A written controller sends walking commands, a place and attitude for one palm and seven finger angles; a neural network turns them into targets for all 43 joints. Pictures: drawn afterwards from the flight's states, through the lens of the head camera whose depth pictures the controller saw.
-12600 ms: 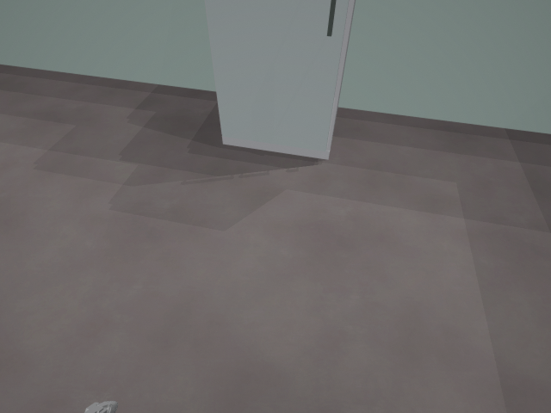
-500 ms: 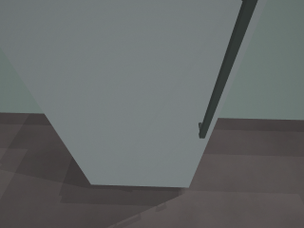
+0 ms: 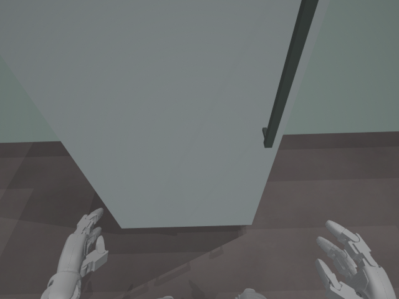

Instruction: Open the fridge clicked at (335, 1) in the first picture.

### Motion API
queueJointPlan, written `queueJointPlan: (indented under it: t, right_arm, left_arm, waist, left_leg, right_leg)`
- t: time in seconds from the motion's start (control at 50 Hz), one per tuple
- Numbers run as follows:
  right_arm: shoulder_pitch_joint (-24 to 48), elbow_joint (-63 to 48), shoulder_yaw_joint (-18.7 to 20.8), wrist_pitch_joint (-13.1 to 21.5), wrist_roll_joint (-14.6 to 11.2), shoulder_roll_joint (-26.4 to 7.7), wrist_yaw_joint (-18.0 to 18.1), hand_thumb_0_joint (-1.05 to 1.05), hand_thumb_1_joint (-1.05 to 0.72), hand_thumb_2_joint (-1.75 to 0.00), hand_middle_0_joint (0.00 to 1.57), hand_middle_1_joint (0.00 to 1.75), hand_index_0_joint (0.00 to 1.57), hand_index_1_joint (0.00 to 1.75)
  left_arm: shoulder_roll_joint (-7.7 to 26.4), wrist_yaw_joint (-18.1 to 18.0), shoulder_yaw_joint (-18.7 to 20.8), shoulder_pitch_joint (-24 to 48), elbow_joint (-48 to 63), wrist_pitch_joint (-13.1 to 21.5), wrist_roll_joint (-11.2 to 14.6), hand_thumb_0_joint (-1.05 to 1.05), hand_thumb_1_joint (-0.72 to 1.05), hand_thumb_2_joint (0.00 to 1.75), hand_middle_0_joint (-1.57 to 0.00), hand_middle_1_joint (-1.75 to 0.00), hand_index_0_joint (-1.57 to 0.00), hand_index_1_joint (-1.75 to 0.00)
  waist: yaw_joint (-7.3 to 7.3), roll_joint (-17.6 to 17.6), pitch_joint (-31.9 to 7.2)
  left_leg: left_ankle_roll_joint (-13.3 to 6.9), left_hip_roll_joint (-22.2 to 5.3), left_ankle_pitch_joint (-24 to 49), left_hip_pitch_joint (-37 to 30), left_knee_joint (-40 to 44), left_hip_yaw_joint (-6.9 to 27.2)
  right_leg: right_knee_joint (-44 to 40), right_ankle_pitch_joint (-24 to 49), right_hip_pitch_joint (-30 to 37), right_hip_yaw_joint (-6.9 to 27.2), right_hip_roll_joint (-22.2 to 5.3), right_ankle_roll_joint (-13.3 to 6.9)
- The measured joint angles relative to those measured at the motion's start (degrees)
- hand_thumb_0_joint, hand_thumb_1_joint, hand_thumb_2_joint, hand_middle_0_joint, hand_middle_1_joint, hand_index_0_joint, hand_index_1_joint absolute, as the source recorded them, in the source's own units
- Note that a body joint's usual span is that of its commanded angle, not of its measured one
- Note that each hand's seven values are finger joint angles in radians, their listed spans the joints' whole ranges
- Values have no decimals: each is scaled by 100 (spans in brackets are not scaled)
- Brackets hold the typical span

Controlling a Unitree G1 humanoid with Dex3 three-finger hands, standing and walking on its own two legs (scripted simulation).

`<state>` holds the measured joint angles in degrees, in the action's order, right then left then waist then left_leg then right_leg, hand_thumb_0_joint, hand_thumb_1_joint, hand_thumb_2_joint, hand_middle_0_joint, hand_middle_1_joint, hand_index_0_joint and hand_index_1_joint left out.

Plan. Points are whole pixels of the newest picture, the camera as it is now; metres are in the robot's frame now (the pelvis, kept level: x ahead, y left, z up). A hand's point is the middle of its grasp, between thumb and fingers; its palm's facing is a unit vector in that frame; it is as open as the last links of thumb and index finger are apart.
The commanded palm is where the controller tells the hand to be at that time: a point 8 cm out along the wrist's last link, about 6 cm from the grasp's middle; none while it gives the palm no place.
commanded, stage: raise the hand to about handle height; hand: right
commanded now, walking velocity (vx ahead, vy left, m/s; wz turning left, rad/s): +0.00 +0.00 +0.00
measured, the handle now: (286, 65) +0.50 -0.15 +0.22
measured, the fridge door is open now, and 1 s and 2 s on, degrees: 0 0 0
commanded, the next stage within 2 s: move the hooked fingers beside the handle in 1.66 s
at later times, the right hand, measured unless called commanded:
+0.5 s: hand (376, 224) +0.24 -0.27 +0.10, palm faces +0.05 +1.00 -0.07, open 11.7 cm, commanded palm +0.21 -0.31 +0.10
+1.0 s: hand out of the picture +0.27 -0.31 +0.15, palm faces +0.03 +1.00 -0.07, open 13.8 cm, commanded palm +0.24 -0.35 +0.17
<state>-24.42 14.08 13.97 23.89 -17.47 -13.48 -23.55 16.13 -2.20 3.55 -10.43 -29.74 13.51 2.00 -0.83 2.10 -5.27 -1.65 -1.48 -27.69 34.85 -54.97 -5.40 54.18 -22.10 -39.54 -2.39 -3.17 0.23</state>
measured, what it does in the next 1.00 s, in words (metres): stands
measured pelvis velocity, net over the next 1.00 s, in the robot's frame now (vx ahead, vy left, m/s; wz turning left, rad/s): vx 0.01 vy -0.04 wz -0.02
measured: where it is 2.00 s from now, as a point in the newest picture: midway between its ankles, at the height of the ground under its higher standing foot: outside the picture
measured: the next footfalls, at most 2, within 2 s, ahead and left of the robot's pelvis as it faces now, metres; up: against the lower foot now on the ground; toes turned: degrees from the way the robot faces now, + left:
none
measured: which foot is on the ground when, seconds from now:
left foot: down 0.00-1.00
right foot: down 0.00-1.00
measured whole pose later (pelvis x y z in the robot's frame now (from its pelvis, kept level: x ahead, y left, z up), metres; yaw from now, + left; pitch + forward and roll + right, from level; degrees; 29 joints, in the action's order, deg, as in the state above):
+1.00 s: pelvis +0.01 -0.04 +0.04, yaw -1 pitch +1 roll +2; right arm -3.5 7.7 22.3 1.6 -19.2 -24.2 -26.1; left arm 14.0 -6.0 -4.4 -13.3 -32.9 15.3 3.3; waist -2.4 -1.8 -1.6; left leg 1.4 -2.3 -19.7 16.4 -35.4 -5.4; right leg 39.1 -17.1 -23.1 -2.8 -1.0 -2.5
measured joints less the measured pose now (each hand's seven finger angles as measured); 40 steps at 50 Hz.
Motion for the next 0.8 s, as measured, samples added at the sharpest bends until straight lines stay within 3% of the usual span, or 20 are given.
queueJointPlan:
  t: [0.08,0.14,0.2,0.26,0.3,0.34,0.42,0.5,0.62,0.74,0.8]
  right_arm:
    - [-259,-849,102,490,-48,-23,410,2,-50,-73,24,56,23,57]
    - [136,-1162,32,736,-121,-131,332,2,-42,-70,24,61,23,61]
    - [745,-1007,-81,338,-91,-385,-43,1,-35,-67,24,65,24,66]
    - [1157,-639,-78,-540,-73,-671,-340,1,-28,-64,25,70,24,70]
    - [1175,-532,65,-1037,-193,-745,-338,1,-24,-62,25,73,25,73]
    - [1038,-602,298,-1260,-354,-714,-180,1,-19,-60,26,76,26,76]
    - [704,-1064,616,-1037,-450,-539,248,1,-10,-56,26,82,26,82]
    - [717,-1173,543,-826,-289,-472,261,0,-1,-52,27,87,26,88]
    - [956,-1008,310,-1225,-115,-637,-43,0,13,-46,28,97,27,97]
    - [1340,-1137,648,-1281,-281,-807,71,0,27,-40,29,106,29,106]
    - [1614,-1052,751,-1479,-296,-870,30,0,34,-37,30,110,29,110]
  left_arm:
    - [14,-170,-57,-151,-171,153,-55,1,90,90,-20,-30,-20,-30]
    - [-41,-246,-267,-122,-416,244,-8,1,90,90,-20,-30,-20,-30]
    - [-198,-297,-491,-93,-551,229,56,1,90,90,-20,-30,-20,-30]
    - [-371,-320,-641,-176,-518,146,91,1,90,90,-21,-30,-20,-30]
    - [-452,-321,-684,-296,-458,103,88,2,90,90,-21,-30,-21,-30]
    - [-491,-305,-666,-466,-418,104,76,2,90,90,-21,-30,-21,-30]
    - [-412,-229,-535,-796,-464,191,56,2,90,90,-21,-30,-21,-30]
    - [-184,-191,-453,-846,-590,251,64,2,90,90,-21,-30,-20,-30]
    - [-32,-309,-445,-593,-571,320,99,2,90,90,-21,-30,-20,-30]
    - [-134,-344,-541,-421,-433,391,106,2,90,90,-20,-30,-20,-30]
    - [-152,-323,-605,-369,-375,369,127,2,90,90,-20,-30,-20,-30]
  waist:
    - [-200,-60,-3]
    - [-216,-216,70]
    - [-120,-345,120]
    - [50,-427,154]
    - [168,-445,156]
    - [227,-436,130]
    - [168,-390,58]
    - [79,-406,72]
    - [41,-366,185]
    - [-15,-285,194]
    - [-72,-333,164]
  left_leg:
    - [-37,52,-105,29,-157,-236]
    - [-46,78,-118,-20,-192,-376]
    - [-26,91,-44,-52,-106,-379]
    - [11,97,99,-132,118,-262]
    - [50,95,197,-219,309,-149]
    - [85,98,279,-321,497,-44]
    - [146,70,350,-530,758,50]
    - [214,4,349,-669,860,8]
    - [280,-50,427,-909,1067,20]
    - [292,-42,542,-1349,1421,17]
    - [306,-54,601,-1525,1583,1]
  right_leg:
    - [366,-136,-221,256,-38,23]
    - [531,-176,-288,408,-44,26]
    - [480,-124,-267,415,-49,7]
    - [221,-13,-113,289,-57,-15]
    - [-7,58,41,168,-58,-48]
    - [-215,105,197,55,-61,-79]
    - [-463,126,432,-51,-24,-131]
    - [-498,108,508,-17,54,-196]
    - [-661,152,726,-39,121,-266]
    - [-938,218,1136,-43,137,-268]
    - [-1071,263,1292,-33,161,-277]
